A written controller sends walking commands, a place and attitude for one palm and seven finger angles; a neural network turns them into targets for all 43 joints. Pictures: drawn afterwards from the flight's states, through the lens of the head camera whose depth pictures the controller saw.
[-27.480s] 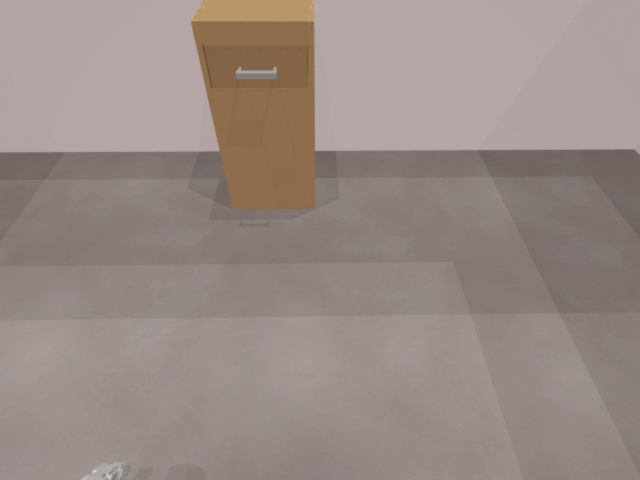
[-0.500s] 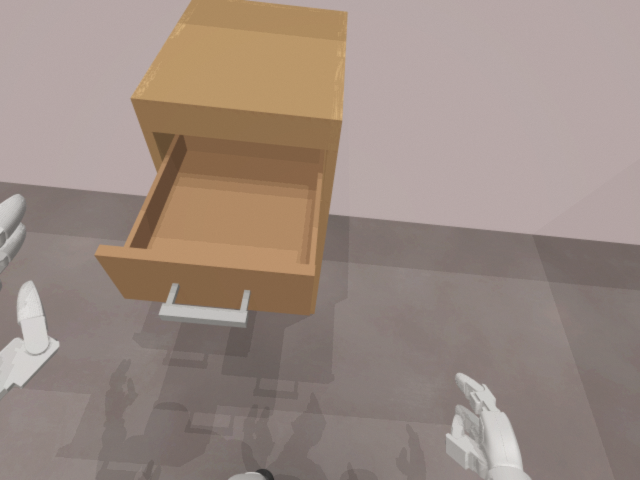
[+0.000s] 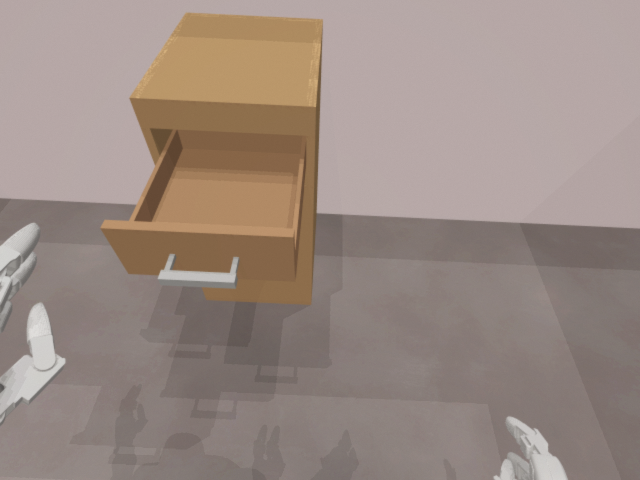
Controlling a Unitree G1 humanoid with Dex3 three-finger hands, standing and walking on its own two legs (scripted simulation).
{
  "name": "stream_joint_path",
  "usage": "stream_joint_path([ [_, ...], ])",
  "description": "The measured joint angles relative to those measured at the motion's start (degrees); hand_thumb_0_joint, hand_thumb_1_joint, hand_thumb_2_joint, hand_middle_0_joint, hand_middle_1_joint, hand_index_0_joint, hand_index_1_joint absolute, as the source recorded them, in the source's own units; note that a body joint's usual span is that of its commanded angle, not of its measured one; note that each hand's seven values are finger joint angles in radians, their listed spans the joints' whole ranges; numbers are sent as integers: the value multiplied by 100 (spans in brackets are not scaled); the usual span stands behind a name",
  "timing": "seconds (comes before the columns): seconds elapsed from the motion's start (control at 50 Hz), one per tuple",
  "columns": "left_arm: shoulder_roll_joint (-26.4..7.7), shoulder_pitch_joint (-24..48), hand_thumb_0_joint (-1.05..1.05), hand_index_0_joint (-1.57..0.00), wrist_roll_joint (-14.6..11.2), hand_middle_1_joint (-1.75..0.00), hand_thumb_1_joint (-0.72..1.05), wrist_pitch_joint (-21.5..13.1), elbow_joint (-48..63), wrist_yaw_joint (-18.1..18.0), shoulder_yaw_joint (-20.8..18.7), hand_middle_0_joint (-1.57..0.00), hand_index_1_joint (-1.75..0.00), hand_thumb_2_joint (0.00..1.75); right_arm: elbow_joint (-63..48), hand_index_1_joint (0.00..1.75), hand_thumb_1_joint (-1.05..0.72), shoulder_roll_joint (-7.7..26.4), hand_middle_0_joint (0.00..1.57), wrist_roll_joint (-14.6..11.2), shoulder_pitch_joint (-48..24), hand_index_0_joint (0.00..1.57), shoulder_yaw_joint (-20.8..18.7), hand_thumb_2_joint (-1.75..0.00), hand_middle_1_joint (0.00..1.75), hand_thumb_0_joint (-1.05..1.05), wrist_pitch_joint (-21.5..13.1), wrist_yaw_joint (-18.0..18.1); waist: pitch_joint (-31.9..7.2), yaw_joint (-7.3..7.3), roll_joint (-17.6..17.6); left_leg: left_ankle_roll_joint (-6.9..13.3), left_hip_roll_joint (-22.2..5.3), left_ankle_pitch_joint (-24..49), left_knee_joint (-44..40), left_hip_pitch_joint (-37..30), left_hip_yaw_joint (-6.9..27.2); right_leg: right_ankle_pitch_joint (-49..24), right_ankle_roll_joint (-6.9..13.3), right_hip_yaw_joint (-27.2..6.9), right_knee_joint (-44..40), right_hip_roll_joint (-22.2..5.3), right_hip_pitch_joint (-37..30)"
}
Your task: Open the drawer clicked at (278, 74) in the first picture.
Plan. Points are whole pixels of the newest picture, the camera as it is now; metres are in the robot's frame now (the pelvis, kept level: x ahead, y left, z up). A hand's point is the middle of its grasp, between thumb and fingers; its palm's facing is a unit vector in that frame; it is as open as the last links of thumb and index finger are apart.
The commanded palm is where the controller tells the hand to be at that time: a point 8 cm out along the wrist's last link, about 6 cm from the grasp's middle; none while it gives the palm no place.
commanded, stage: stop stepping back and stand still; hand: left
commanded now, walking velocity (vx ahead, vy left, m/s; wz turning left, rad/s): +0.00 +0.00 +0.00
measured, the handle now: (201, 270) +0.48 +0.23 -0.11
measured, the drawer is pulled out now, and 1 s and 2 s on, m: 0.29 0.29 0.29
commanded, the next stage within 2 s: let the arm hang, fingers relaxed in 0.64 s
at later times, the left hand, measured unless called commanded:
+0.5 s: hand (13, 387) +0.17 +0.25 +0.16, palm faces +0.34 -0.83 -0.44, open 7.4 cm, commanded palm +0.11 +0.30 +0.18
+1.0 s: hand out of the picture +0.07 +0.19 -0.16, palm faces -0.04 -0.98 -0.21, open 7.4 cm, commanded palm none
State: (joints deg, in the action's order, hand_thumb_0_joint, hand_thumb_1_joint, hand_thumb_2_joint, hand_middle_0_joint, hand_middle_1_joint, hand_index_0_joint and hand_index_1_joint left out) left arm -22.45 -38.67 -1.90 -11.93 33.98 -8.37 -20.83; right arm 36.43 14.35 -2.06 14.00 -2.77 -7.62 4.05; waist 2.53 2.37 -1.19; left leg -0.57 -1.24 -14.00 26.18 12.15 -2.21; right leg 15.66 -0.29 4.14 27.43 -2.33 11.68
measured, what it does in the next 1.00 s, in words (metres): stands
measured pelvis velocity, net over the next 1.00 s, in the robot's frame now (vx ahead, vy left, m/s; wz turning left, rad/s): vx -0.01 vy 0.01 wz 0.00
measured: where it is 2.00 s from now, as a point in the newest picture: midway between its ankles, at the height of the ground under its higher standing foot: outside the picture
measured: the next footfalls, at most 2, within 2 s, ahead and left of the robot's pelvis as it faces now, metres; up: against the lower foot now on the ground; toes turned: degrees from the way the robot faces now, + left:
none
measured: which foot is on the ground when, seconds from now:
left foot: down 0.00-1.00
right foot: down 0.00-1.00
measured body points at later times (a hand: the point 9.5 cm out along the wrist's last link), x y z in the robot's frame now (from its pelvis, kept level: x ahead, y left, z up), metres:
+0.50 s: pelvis -0.02 +0.02 +0.00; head +0.01 +0.03 +0.45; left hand +0.15 +0.29 +0.18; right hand +0.15 -0.20 -0.08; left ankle +0.00 +0.13 -0.74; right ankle -0.01 -0.12 -0.74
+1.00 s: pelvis -0.01 +0.01 +0.00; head +0.00 +0.01 +0.45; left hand +0.08 +0.25 -0.14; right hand +0.08 -0.24 -0.13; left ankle +0.00 +0.13 -0.74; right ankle -0.01 -0.12 -0.74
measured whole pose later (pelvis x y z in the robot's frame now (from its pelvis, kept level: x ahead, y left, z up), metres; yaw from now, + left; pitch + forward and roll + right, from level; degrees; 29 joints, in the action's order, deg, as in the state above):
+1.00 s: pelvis -0.01 +0.01 +0.00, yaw +0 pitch -1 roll +0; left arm -11.4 -14.0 1.6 4.3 -46.3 -0.3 0.1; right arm 50.4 13.4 0.8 10.4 0.5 0.0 0.0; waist 2.8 1.4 -0.2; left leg 0.5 -0.8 -14.9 29.8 14.0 -2.4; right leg 15.7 -1.1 3.8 29.7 -2.9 13.0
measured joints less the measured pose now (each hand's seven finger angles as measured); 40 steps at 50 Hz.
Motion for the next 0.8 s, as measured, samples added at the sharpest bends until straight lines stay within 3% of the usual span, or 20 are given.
stream_joint_path([
  [0.14,-14,4,2,-21,-5,-30,88,-174,17,-24,-24,-21,-30,90,-142,30,-91,-272,20,13,-158,20,203,-90,29,1,-44,-75,-58,-93,144,43,-94,35,182,171,46,-248,-7,43,-215,101,-17],
  [0.3,270,331,2,-21,30,-30,89,-4,-262,-77,117,-21,-30,90,-181,30,-90,-481,20,82,-271,20,424,-90,30,1,-9,-95,-44,-232,143,111,-56,155,95,216,6,-433,-71,5,-388,70,-2],
  [0.74,76,129,2,-21,-50,-30,89,-9,21,-3,53,-21,-30,90,-224,30,-90,-368,20,68,-344,20,305,-90,30,1,92,-93,189,-136,53,114,-21,126,-44,102,-11,-401,-98,-6,-512,41,-107],
  [0.76,35,301,2,-21,86,-30,89,-94,-299,80,185,-21,-30,90,-98,30,-90,-298,20,78,-352,20,254,-90,30,1,-27,-194,115,-154,111,115,-18,105,41,226,16,-379,-90,22,-413,33,10],
  [0.8,14,1022,1,-21,279,-30,89,143,-1637,391,689,-20,-30,90,285,30,-90,-70,20,112,-442,20,168,-90,30,1,31,-378,-68,-258,272,133,38,19,286,475,50,-223,-107,51,-100,-38,267],
])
